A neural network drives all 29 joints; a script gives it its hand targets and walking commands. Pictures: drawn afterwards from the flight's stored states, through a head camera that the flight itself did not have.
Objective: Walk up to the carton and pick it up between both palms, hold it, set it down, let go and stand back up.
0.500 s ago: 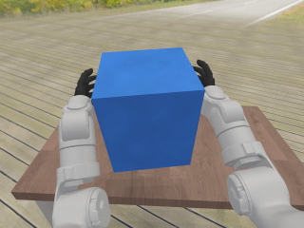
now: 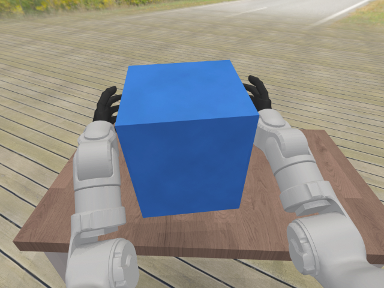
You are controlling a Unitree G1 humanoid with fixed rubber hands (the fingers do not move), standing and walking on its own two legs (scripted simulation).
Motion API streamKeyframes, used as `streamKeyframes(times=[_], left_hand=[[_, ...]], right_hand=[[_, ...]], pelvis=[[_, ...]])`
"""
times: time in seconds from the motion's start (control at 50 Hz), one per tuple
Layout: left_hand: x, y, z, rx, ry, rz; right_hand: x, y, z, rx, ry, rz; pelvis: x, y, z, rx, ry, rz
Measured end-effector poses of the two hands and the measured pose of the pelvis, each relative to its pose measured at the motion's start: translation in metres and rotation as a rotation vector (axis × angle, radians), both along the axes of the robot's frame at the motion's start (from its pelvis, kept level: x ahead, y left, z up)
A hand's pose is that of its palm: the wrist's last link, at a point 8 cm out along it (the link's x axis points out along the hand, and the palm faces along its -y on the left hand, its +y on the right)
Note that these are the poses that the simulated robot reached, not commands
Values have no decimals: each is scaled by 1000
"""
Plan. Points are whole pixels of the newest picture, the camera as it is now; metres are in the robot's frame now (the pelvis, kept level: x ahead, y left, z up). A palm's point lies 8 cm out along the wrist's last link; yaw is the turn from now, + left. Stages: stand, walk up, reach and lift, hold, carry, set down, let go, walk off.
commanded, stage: hold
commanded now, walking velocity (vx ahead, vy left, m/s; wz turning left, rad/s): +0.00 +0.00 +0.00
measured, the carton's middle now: (185, 139) +0.38 -0.01 +0.19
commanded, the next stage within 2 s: none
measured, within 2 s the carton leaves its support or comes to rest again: neither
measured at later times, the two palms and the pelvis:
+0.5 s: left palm (102, 124) +0.37 +0.15 +0.24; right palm (257, 110) +0.37 -0.15 +0.25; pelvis +0.01 +0.00 +0.00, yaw +0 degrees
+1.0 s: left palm (105, 124) +0.37 +0.15 +0.24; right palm (258, 114) +0.37 -0.16 +0.24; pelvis +0.00 +0.00 +0.00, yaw +0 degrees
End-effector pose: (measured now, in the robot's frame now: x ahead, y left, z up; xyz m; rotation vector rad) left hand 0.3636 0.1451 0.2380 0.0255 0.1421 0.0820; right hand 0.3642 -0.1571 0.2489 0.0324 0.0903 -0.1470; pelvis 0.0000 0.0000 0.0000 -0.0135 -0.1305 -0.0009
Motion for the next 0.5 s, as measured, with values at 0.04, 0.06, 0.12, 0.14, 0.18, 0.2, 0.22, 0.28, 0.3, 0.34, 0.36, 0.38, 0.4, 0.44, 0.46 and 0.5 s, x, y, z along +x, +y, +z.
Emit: streamKeyframes(times=[0.04, 0.06, 0.12, 0.14, 0.18, 0.2, 0.22, 0.28, 0.3, 0.34, 0.36, 0.38, 0.4, 0.44, 0.46, 0.5], left_hand=[[0, 0, 1, 7, -3, 0], [0, -1, 3, 11, -4, 0], [0, -2, 6, 22, -6, 3], [1, -3, 7, 26, -6, 4], [1, -3, 8, 34, -1, 7], [2, -4, 8, 34, 2, 8], [3, -4, 8, 32, 6, 10], [4, -3, 6, 25, 9, 11], [4, -3, 6, 20, 4, 10], [5, -1, 6, 9, -5, 9], [5, -1, 6, 5, -9, 10], [5, 0, 6, 1, -11, 10], [5, 0, 5, -3, -13, 10], [4, 2, 4, -12, -13, 11], [4, 3, 3, -15, -12, 11], [4, 5, 1, -19, -9, 11]], right_hand=[[0, -1, 0, 6, -2, 0], [0, -1, 0, 8, -4, 0], [1, -2, 0, 16, -7, 2], [2, -3, 0, 18, -6, 3], [3, -3, -1, 21, -2, 6], [4, -4, -2, 22, 1, 7], [5, -4, -3, 18, 5, 8], [6, -3, -4, 2, 8, 10], [6, -3, -3, -3, 4, 10], [7, -2, 0, -11, -5, 10], [7, -1, 1, -12, -8, 11], [7, -1, 2, -13, -10, 11], [7, 0, 3, -14, -12, 11], [7, 2, 5, -19, -12, 12], [7, 3, 5, -21, -11, 12], [7, 4, 5, -21, -8, 13]], pelvis=[[-1, 0, 0, 0, 2, 0], [-1, 0, 0, 0, 3, -1], [-1, 1, 0, 2, 11, -3], [-1, 1, 0, 2, 12, -3], [-1, 0, 0, 3, 13, -3], [-1, 0, 0, 3, 13, -2], [0, 0, 0, 4, 13, -2], [1, -2, 0, 4, 15, 1], [2, -3, 0, 3, 16, 2], [3, -4, 0, 1, 15, 5], [4, -4, 0, 1, 14, 6], [4, -4, 0, 0, 12, 7], [5, -4, 0, 0, 11, 7], [5, -5, 0, 0, 8, 6], [6, -5, 0, 0, 8, 6], [6, -4, 0, -1, 7, 7]])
